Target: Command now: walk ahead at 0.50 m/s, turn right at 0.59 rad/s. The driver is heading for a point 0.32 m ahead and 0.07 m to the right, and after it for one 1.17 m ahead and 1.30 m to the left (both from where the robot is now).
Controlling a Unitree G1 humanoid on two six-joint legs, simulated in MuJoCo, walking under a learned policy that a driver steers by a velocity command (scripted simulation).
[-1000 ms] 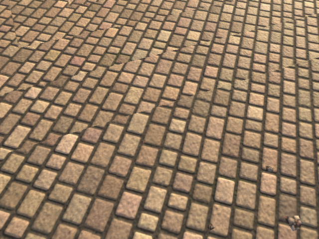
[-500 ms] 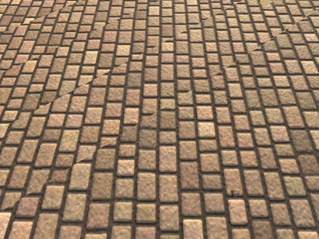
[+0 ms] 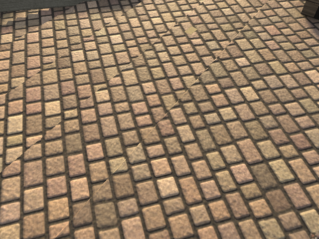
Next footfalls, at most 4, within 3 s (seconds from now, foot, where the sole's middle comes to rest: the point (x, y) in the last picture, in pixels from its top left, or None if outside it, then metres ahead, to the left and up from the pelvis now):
0.36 right None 0.33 -0.18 -0.77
0.80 left None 0.32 0.07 -0.77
1.30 right None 0.39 -0.15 -0.77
1.72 left None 0.25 0.09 -0.77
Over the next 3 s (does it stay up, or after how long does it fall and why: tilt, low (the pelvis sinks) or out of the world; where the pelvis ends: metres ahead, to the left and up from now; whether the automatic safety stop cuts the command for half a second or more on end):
stays up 0.33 0.26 0.01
